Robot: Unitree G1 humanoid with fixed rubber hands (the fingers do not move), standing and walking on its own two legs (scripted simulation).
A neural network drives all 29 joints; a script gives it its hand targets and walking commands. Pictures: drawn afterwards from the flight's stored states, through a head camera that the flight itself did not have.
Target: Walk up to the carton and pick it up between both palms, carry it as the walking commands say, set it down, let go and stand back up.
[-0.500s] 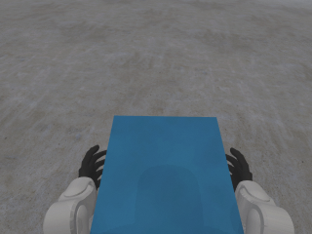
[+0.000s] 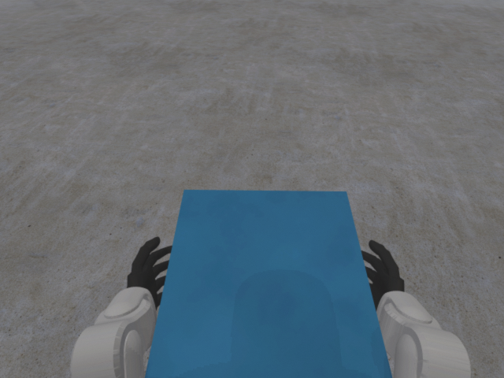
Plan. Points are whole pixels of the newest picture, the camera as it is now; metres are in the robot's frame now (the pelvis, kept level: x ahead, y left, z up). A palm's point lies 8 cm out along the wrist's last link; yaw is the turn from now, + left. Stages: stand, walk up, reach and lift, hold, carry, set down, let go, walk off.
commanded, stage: carry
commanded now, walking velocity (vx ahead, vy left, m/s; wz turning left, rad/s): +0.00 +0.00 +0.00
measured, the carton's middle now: (263, 306) +0.24 +0.00 +0.03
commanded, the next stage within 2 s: none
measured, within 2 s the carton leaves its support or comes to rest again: neither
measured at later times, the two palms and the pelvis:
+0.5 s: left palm (149, 281) +0.24 +0.17 +0.09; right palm (380, 283) +0.25 -0.16 +0.09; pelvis +0.01 +0.00 +0.00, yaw +0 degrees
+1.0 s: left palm (162, 266) +0.28 +0.16 +0.07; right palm (373, 269) +0.29 -0.17 +0.07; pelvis +0.03 -0.01 +0.00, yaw +0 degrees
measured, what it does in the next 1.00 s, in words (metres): stands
